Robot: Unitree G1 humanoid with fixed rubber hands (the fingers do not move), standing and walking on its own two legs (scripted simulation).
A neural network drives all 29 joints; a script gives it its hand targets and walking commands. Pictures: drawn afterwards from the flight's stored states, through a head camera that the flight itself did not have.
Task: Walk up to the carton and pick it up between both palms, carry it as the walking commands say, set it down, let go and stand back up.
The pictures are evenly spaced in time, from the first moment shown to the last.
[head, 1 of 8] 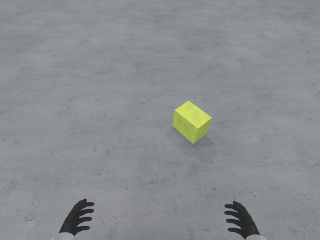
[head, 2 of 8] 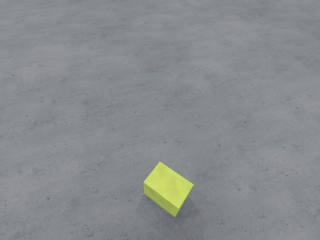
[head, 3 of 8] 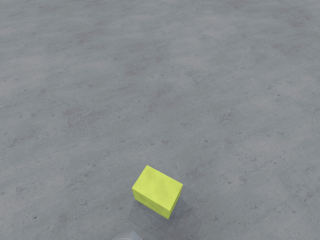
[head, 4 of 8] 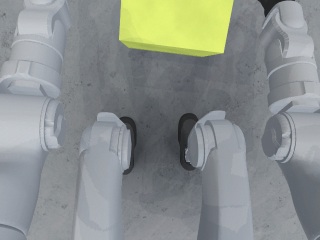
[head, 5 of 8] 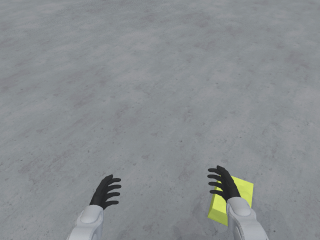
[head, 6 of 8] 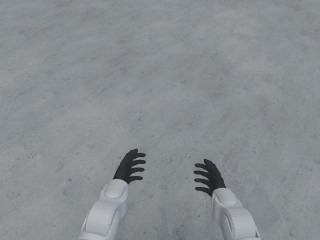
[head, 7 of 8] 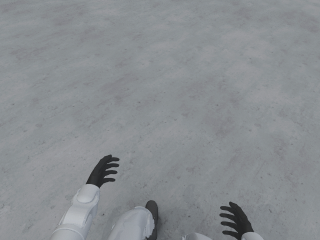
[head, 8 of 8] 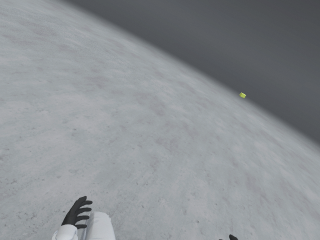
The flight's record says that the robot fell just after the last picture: yes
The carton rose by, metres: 0.25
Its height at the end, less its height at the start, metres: -0.02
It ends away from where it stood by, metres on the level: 0.40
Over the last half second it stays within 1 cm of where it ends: yes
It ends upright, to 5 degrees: no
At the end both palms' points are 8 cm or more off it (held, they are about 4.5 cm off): yes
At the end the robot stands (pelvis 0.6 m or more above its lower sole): yes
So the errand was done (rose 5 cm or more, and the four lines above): no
